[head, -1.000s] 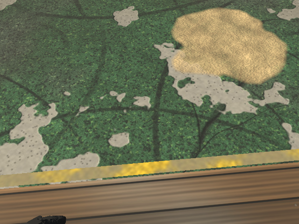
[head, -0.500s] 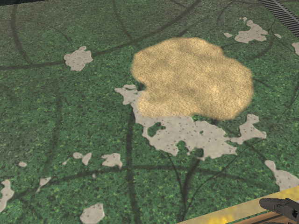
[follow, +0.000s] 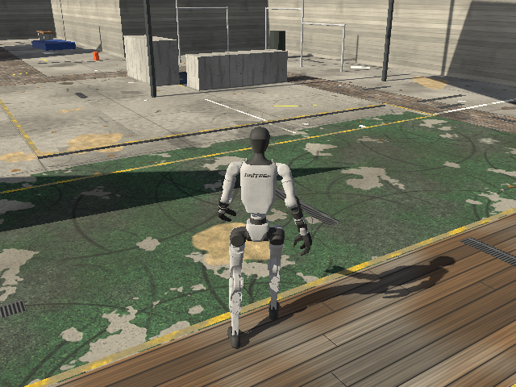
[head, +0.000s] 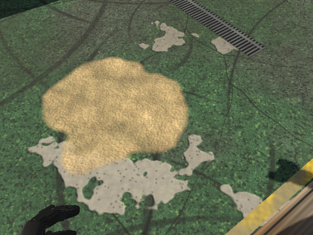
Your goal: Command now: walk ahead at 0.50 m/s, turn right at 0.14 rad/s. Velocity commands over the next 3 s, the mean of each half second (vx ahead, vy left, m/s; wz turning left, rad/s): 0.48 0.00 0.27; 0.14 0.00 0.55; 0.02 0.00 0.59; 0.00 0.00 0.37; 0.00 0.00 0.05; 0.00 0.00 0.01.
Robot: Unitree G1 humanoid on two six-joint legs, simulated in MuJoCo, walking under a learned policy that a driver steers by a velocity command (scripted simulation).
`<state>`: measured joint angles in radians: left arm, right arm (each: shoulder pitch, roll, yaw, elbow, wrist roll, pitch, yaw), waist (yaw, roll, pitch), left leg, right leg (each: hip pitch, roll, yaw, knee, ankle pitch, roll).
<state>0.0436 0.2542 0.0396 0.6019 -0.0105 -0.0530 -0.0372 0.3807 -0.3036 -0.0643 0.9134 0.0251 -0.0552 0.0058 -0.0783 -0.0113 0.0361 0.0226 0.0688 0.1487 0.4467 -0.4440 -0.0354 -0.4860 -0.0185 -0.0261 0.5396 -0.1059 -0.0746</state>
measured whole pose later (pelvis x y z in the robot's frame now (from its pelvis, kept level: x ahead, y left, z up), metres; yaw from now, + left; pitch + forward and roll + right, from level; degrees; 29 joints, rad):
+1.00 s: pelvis +0.42 +0.04 +0.01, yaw +30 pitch +3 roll +0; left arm 0.13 0.29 0.05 0.71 0.00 -0.03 0.02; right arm 0.18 -0.32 -0.08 0.64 0.02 0.05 -0.03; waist -0.02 0.00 0.01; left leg -0.36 -0.16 -0.22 0.57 -0.24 0.04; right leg -0.38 0.02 0.11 0.53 -0.19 0.05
